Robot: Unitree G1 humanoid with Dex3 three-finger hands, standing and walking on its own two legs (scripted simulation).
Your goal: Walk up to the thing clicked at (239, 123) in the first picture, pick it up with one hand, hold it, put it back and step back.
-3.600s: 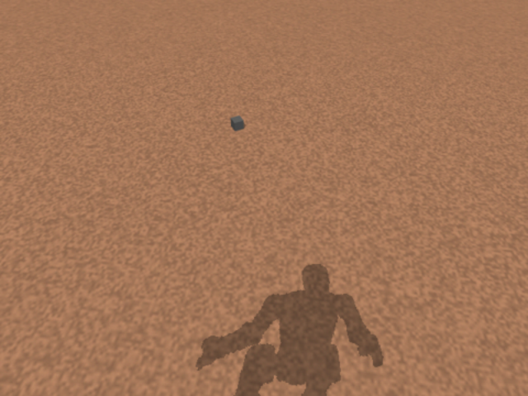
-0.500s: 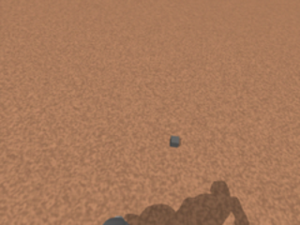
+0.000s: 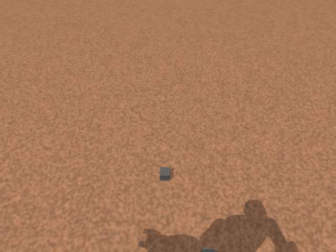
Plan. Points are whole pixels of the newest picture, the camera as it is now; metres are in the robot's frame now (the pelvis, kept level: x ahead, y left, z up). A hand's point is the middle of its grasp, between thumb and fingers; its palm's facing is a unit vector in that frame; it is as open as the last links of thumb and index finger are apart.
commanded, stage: walk up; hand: left
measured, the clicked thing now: (164, 173) +0.72 +0.01 -0.70
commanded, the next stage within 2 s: none
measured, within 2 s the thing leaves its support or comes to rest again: neither
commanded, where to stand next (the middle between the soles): +0.36 -0.26 m, yaw +6 degrees
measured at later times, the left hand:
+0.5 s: hand out of the picture +0.16 +0.15 -0.14, palm faces -0.04 -0.96 -0.27, open 7.4 cm
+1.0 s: hand (165, 220) +0.24 +0.01 -0.11, palm faces +0.05 -0.92 -0.39, open 7.4 cm
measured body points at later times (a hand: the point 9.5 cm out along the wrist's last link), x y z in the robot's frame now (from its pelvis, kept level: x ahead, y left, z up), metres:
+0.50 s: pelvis +0.12 -0.11 +0.02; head +0.14 -0.07 +0.47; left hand +0.16 +0.20 -0.12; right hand +0.18 -0.45 -0.05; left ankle +0.17 +0.01 -0.70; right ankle +0.13 -0.23 -0.64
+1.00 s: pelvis +0.24 -0.27 +0.03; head +0.25 -0.27 +0.47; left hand +0.24 +0.06 -0.08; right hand +0.32 -0.60 -0.08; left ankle +0.29 -0.16 -0.65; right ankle +0.25 -0.39 -0.70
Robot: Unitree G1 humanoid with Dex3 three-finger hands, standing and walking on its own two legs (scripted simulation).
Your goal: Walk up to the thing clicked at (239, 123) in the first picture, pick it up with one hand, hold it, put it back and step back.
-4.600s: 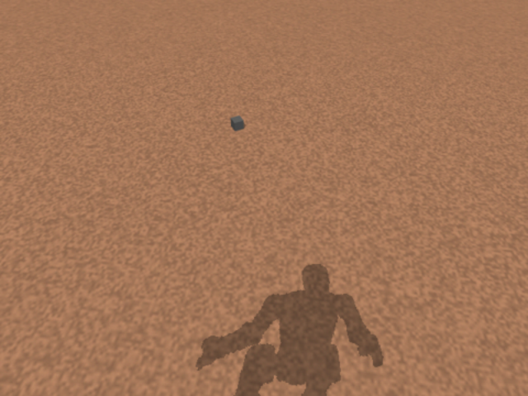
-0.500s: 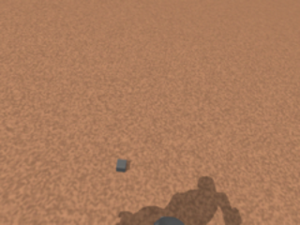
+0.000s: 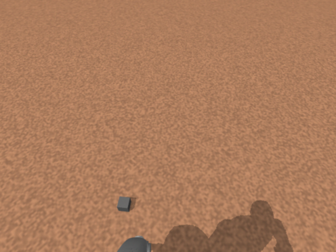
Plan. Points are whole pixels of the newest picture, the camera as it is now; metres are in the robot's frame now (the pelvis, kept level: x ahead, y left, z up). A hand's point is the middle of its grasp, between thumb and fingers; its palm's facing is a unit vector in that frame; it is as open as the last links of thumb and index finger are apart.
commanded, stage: walk up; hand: left
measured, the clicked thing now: (124, 204) +0.49 +0.27 -0.73
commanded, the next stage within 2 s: none
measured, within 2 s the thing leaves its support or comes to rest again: neither
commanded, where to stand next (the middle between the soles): +0.12 +0.01 m, yaw +4 degrees
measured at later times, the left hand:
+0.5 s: hand out of the picture +0.08 +0.27 -0.15, palm faces +0.03 -0.90 -0.43, open 7.4 cm
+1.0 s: hand out of the picture +0.10 +0.28 -0.15, palm faces +0.03 -0.93 -0.36, open 7.4 cm
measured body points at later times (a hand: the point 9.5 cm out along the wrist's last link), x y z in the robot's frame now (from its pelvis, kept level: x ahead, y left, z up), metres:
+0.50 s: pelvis +0.03 -0.01 -0.01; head +0.05 -0.01 +0.44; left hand +0.08 +0.32 -0.12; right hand +0.18 -0.30 -0.12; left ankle +0.09 +0.11 -0.71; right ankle +0.04 -0.15 -0.72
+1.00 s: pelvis +0.05 +0.01 +0.01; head +0.07 +0.02 +0.46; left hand +0.10 +0.33 -0.12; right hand +0.15 -0.29 -0.11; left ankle +0.07 +0.13 -0.72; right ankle +0.04 -0.14 -0.72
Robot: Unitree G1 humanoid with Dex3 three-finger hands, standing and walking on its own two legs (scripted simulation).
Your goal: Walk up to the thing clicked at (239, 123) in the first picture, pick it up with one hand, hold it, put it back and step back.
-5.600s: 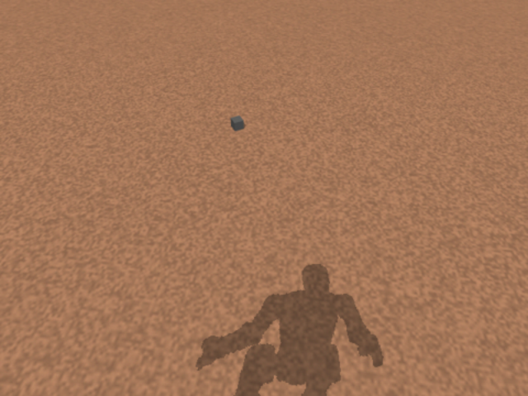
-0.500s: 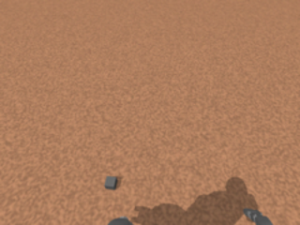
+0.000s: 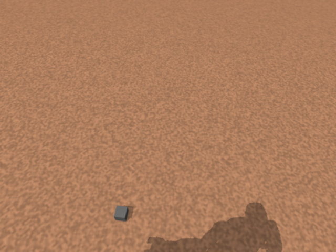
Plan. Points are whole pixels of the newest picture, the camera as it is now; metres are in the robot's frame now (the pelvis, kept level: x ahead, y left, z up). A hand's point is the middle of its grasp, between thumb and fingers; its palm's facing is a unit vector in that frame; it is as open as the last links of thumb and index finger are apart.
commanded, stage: walk up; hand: left
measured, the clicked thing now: (121, 213) +0.45 +0.23 -0.74
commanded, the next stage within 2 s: none
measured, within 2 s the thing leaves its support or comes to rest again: neither
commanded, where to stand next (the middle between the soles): +0.06 +0.00 m, yaw +0 degrees
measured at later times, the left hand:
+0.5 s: hand out of the picture +0.08 +0.26 -0.15, palm faces -0.02 -0.93 -0.38, open 7.4 cm
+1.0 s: hand out of the picture +0.09 +0.26 -0.15, palm faces -0.01 -0.93 -0.37, open 7.4 cm
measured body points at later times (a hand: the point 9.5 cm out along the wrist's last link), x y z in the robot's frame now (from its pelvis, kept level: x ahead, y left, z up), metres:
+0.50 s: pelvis +0.01 +0.00 +0.01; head +0.02 +0.00 +0.45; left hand +0.09 +0.31 -0.12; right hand +0.11 -0.31 -0.12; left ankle +0.03 +0.12 -0.73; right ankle -0.03 -0.15 -0.73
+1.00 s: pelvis +0.01 -0.01 +0.01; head +0.02 +0.00 +0.46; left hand +0.09 +0.31 -0.12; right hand +0.11 -0.31 -0.12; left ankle +0.03 +0.12 -0.73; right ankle -0.03 -0.15 -0.73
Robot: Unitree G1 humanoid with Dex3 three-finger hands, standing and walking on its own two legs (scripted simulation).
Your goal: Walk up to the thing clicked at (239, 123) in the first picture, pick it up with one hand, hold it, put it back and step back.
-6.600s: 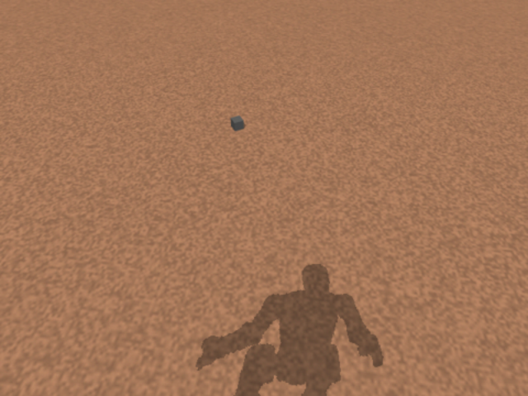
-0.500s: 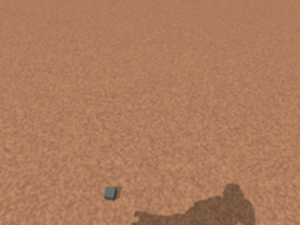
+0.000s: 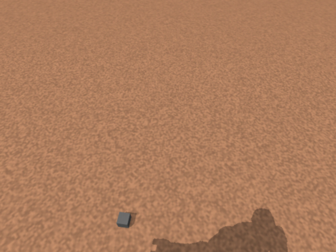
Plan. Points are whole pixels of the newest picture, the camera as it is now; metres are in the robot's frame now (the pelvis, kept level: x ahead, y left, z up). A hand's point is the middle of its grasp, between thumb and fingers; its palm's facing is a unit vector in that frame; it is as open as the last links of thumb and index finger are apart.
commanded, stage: walk up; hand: left
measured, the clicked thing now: (124, 219) +0.44 +0.23 -0.75
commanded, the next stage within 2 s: none
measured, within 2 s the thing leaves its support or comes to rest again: neither
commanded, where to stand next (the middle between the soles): +0.05 +0.00 m, yaw -1 degrees
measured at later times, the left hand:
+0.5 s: hand out of the picture +0.07 +0.36 -0.19, palm faces -0.02 -0.93 -0.37, open 7.4 cm
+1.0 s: hand out of the picture -0.06 +0.28 -0.16, palm faces -0.03 -0.92 -0.39, open 7.4 cm
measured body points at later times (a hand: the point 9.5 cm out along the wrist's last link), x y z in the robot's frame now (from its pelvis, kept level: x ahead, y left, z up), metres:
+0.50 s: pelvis +0.02 +0.07 -0.01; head +0.08 +0.11 +0.43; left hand +0.07 +0.41 -0.16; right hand +0.12 -0.25 -0.11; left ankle +0.11 +0.17 -0.74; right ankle -0.02 -0.12 -0.65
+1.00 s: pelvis -0.06 -0.01 -0.02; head -0.08 -0.01 +0.43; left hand -0.06 +0.33 -0.13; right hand -0.03 -0.37 -0.12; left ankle +0.03 +0.13 -0.67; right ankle -0.10 -0.12 -0.74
